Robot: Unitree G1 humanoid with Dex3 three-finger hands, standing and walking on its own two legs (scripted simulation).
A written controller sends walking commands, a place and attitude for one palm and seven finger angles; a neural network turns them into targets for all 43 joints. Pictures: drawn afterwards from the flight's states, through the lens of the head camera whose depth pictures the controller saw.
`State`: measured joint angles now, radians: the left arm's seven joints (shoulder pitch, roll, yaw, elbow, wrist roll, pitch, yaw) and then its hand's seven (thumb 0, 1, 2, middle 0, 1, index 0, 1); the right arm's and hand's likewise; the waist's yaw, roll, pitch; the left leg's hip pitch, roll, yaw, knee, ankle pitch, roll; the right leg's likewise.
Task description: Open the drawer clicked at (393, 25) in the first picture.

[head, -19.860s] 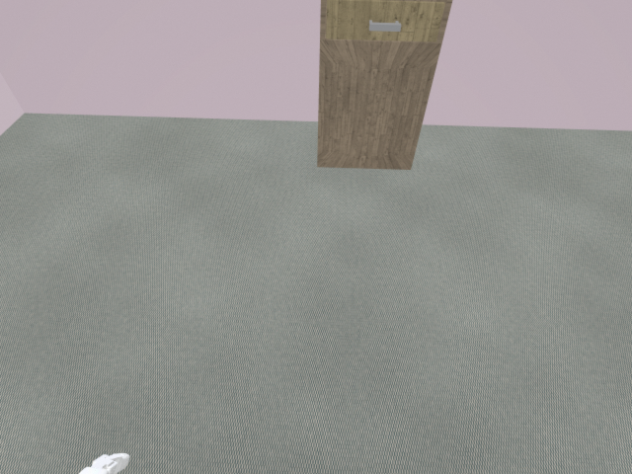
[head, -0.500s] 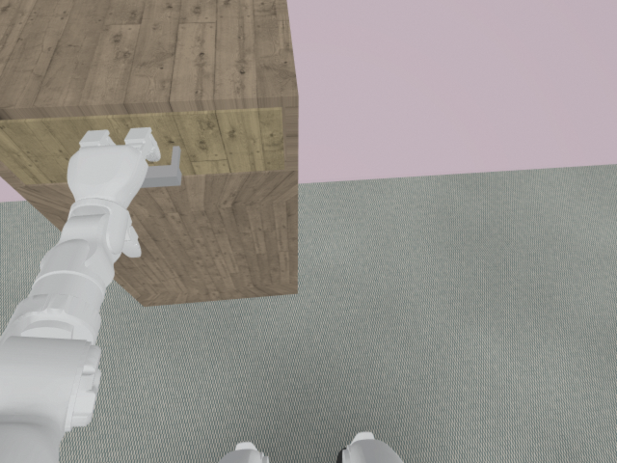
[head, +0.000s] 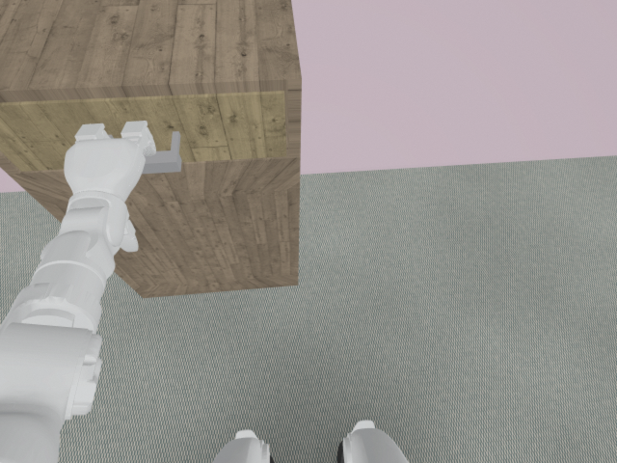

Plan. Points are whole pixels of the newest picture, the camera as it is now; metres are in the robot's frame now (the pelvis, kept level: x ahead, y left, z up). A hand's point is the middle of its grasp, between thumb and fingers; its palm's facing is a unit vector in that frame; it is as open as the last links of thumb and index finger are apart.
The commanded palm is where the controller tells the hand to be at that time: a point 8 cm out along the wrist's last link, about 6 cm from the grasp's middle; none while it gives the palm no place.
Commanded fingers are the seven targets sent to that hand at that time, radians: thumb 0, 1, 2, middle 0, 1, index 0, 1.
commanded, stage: lower the fingers behind the handle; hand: left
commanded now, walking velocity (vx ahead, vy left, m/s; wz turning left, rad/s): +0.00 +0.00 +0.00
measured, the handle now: (140, 151) +0.56 +0.24 +0.00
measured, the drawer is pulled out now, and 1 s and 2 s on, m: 0.00 0.00 0.00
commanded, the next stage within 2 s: lift the fingers back up to retry in 0.60 s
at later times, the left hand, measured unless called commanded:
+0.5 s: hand (125, 185) +0.49 +0.24 +0.02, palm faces -0.03 +0.02 -1.00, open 13.6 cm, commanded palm +0.47 +0.24 +0.03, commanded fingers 0.00 -0.50 0.30 -0.30 -1.20 -0.30 -1.20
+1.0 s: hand (123, 182) +0.49 +0.25 +0.02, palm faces -0.08 +0.00 -1.00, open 13.6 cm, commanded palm +0.47 +0.24 +0.08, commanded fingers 0.00 -0.50 0.30 -0.30 -1.20 -0.30 -1.20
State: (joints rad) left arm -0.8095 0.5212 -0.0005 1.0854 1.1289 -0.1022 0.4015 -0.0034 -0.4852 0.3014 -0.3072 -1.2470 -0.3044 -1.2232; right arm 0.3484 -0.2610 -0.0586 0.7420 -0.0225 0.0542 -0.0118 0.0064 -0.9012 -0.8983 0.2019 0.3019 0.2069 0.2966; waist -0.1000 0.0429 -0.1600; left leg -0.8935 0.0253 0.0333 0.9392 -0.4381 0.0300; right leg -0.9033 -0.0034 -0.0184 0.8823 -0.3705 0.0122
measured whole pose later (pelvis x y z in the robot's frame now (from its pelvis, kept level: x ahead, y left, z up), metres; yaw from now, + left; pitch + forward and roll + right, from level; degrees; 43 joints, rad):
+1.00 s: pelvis -0.02 +0.00 +0.00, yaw +0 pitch +23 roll -2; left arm -0.91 0.59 0.00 1.11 1.09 -0.06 0.27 0.00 -0.49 0.30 -0.32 -1.20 -0.33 -1.31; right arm 0.36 -0.27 -0.02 0.70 0.00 0.03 -0.05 0.01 -0.90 -0.90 0.20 0.30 0.21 0.30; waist -0.14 0.05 -0.13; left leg -0.95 0.03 0.03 0.96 -0.41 0.03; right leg -0.96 0.00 -0.02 0.89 -0.34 0.01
